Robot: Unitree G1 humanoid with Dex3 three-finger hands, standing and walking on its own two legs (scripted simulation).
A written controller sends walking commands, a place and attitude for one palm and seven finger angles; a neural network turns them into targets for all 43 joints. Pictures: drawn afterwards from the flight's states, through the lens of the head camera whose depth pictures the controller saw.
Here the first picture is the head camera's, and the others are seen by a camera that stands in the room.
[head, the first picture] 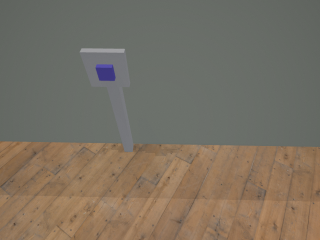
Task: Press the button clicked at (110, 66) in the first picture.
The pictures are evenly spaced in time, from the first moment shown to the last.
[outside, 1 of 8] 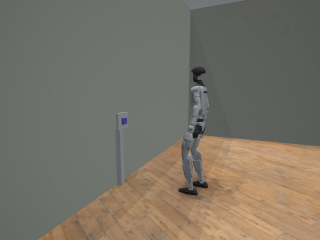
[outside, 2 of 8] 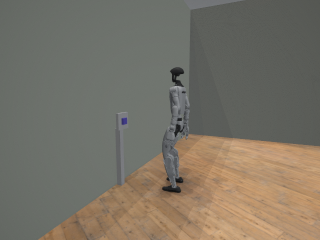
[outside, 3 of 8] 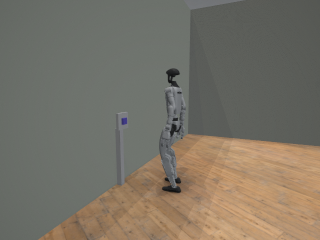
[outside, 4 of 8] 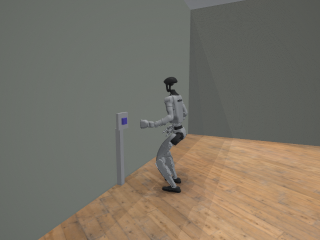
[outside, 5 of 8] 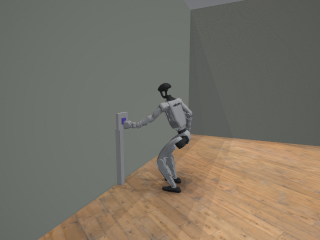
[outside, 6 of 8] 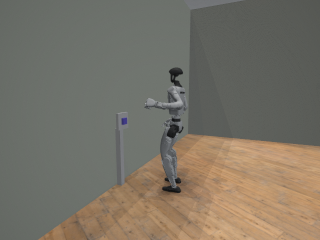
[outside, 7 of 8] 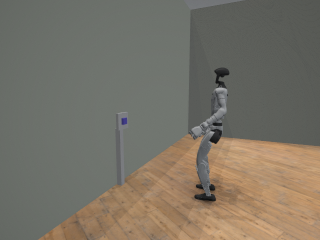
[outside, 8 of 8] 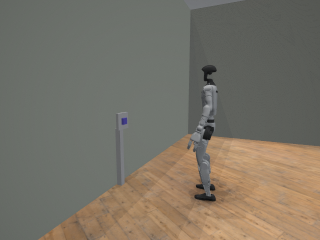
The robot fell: no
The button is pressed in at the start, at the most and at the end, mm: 0 14 0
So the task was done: yes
